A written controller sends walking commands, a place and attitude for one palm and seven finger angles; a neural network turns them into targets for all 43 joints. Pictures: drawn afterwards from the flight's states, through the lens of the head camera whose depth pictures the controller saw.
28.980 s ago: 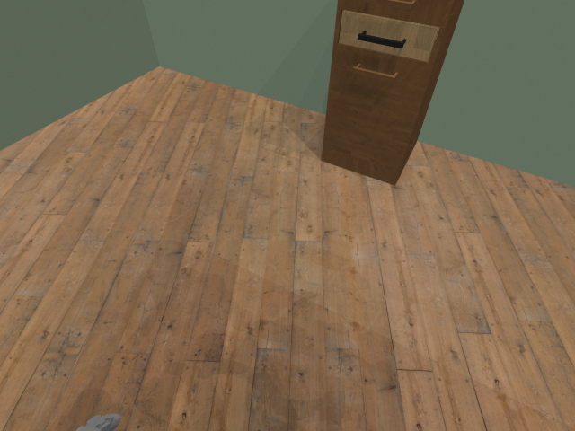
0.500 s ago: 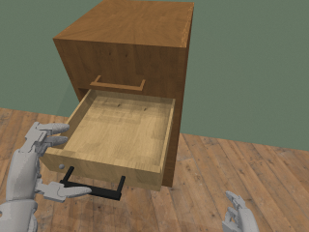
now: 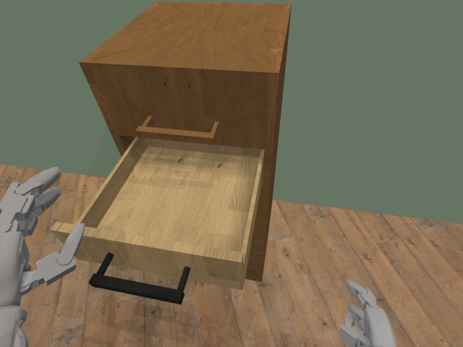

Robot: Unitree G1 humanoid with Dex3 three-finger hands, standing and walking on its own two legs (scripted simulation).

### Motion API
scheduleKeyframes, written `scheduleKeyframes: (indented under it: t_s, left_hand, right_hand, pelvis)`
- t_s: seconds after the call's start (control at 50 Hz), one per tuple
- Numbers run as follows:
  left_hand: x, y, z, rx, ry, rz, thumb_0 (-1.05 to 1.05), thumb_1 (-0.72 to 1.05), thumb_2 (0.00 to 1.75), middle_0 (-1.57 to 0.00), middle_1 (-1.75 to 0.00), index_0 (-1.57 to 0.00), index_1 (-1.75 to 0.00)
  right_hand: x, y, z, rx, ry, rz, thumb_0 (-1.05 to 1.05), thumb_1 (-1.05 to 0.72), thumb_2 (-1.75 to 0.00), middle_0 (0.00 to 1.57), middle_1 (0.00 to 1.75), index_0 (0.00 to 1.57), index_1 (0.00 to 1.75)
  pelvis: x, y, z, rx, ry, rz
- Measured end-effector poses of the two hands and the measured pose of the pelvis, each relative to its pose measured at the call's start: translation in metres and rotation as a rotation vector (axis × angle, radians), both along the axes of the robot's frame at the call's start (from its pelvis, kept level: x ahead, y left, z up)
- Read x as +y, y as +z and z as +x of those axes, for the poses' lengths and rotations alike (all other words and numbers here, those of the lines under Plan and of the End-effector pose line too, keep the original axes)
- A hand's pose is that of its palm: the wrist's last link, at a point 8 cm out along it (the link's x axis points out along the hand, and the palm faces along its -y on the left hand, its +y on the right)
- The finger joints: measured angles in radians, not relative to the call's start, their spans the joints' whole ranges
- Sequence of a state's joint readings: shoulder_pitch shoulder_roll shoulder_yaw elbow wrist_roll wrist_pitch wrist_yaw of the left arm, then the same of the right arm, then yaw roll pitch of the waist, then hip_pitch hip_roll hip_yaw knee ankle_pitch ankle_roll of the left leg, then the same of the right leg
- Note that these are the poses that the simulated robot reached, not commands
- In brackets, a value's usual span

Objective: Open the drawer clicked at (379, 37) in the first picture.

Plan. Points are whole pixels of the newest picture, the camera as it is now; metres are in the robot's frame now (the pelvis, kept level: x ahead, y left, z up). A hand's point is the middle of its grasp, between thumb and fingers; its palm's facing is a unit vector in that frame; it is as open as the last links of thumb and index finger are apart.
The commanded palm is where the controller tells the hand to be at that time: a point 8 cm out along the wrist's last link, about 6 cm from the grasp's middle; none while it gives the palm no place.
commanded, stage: draw the hand back to the body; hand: left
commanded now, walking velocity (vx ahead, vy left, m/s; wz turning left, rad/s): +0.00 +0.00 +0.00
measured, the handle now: (141, 277) +0.25 +0.22 -0.05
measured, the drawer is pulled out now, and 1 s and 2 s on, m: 0.30 0.30 0.30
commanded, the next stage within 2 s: step back with the hand held close in 0.24 s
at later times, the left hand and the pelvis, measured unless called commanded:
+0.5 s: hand (52, 252) +0.18 +0.25 +0.16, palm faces +0.40 -0.79 -0.46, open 7.4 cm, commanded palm +0.11 +0.29 +0.17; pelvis -0.02 +0.01 +0.00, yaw +1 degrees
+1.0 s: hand (38, 299) +0.13 +0.24 +0.16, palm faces +0.38 -0.82 -0.43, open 7.4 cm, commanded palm +0.06 +0.28 +0.17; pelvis -0.08 +0.01 -0.01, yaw -1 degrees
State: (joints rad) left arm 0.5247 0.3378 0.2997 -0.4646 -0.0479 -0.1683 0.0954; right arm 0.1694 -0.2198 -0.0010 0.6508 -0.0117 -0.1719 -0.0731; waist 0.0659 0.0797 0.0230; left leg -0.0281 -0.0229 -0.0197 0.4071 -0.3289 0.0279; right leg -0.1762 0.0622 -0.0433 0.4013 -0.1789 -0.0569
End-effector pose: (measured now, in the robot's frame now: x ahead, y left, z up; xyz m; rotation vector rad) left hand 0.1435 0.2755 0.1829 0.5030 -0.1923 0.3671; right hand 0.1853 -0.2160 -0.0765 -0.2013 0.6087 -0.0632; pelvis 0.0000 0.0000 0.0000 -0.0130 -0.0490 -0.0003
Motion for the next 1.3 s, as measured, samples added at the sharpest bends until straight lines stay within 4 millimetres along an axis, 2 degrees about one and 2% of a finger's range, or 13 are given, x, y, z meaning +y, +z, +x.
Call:
scheduleKeyframes:
  t_s: [0.18, 0.38, 0.48, 0.64, 0.72, 0.82, 0.88, 0.94, 1.02, 1.1, 1.2, 1.3]
  left_hand:
    - [0.004, -0.007, -0.006, 0.012, 0.011, -0.03, 0.01, 0.79, 0.86, -0.22, -0.37, -0.22, -0.36]
    - [0.008, -0.002, -0.01, -0.004, 0.016, -0.01, 0.01, 0.87, 0.89, -0.22, -0.31, -0.22, -0.31]
    - [0.014, 0.001, -0.005, -0.034, 0.01, 0.053, 0.01, 0.88, 0.9, -0.22, -0.3, -0.22, -0.3]
    - [0.014, -0.023, -0.005, 0.034, -0.078, 0.019, 0.01, 0.89, 0.9, -0.22, -0.3, -0.22, -0.3]
    - [0.019, -0.019, -0.018, 0.011, -0.111, 0.051, 0.01, 0.89, 0.9, -0.22, -0.3, -0.22, -0.3]
    - [0.021, -0.001, -0.04, -0.075, -0.092, 0.098, 0.01, 0.89, 0.9, -0.22, -0.3, -0.22, -0.3]
    - [0.019, 0.008, -0.05, -0.117, -0.05, 0.094, 0.01, 0.89, 0.9, -0.22, -0.3, -0.22, -0.3]
    - [0.011, 0.006, -0.055, -0.116, -0.024, 0.071, 0.01, 0.89, 0.9, -0.22, -0.3, -0.21, -0.3]
    - [-0.006, -0.007, -0.06, -0.055, -0.06, 0.016, 0.01, 0.89, 0.9, -0.21, -0.3, -0.21, -0.3]
    - [-0.016, -0.016, -0.076, -0.004, -0.114, 0.0, 0.01, 0.89, 0.9, -0.22, -0.3, -0.21, -0.3]
    - [-0.008, -0.014, -0.108, -0.005, -0.124, 0.041, 0.01, 0.88, 0.9, -0.22, -0.3, -0.22, -0.3]
    - [0.001, -0.003, -0.139, -0.039, -0.088, 0.104, 0.01, 0.88, 0.9, -0.22, -0.3, -0.22, -0.3]
  right_hand:
    - [0.011, 0.002, -0.002, -0.004, 0.023, 0.011, 0.02, -0.91, -0.89, 0.2, 0.3, 0.21, 0.3]
    - [0.015, -0.001, -0.011, 0.012, 0.021, 0.013, 0.02, -0.91, -0.89, 0.2, 0.3, 0.21, 0.3]
    - [0.005, 0.0, -0.021, 0.053, -0.002, -0.037, 0.02, -0.91, -0.89, 0.2, 0.3, 0.21, 0.3]
    - [-0.012, 0.005, -0.053, 0.096, -0.112, -0.11, 0.02, -0.91, -0.89, 0.2, 0.3, 0.21, 0.3]
    - [-0.011, 0.007, -0.067, 0.082, -0.134, -0.123, 0.02, -0.91, -0.89, 0.2, 0.3, 0.21, 0.3]
    - [-0.002, 0.005, -0.082, 0.054, -0.113, -0.114, 0.02, -0.91, -0.89, 0.2, 0.3, 0.21, 0.3]
    - [0.005, 0.001, -0.091, 0.048, -0.097, -0.08, 0.01, -0.91, -0.89, 0.2, 0.3, 0.21, 0.3]
    - [0.006, -0.007, -0.101, 0.053, -0.089, -0.038, 0.01, -0.91, -0.89, 0.2, 0.3, 0.21, 0.3]
    - [-0.004, -0.013, -0.12, 0.076, -0.1, 0.005, 0.01, -0.91, -0.89, 0.21, 0.3, 0.21, 0.3]
    - [-0.021, -0.009, -0.146, 0.101, -0.139, -0.004, 0.02, -0.91, -0.89, 0.21, 0.3, 0.21, 0.3]
    - [-0.036, 0.001, -0.172, 0.11, -0.162, -0.09, 0.02, -0.91, -0.89, 0.2, 0.3, 0.21, 0.3]
    - [-0.037, 0.004, -0.185, 0.07, -0.143, -0.101, 0.02, -0.91, -0.89, 0.2, 0.3, 0.21, 0.3]
  pelvis:
    - [0.003, 0.001, -0.005, -0.004, 0.005, 0.001]
    - [0.007, 0.0, -0.008, -0.005, 0.009, 0.001]
    - [0.008, -0.002, -0.015, 0.049, 0.017, -0.007]
    - [0.02, -0.008, -0.025, 0.087, 0.018, 0.004]
    - [0.023, -0.014, -0.035, 0.081, 0.018, 0.013]
    - [0.022, -0.015, -0.046, 0.07, 0.003, 0.022]
    - [0.018, -0.012, -0.051, 0.077, -0.006, 0.014]
    - [0.011, -0.012, -0.062, 0.087, -0.028, 0.013]
    - [0.004, -0.01, -0.085, 0.078, -0.017, -0.001]
    - [-0.001, -0.008, -0.103, 0.074, -0.006, 0.02]
    - [0.001, -0.01, -0.125, 0.073, 0.01, 0.021]
    - [0.001, -0.012, -0.15, 0.069, -0.005, 0.028]
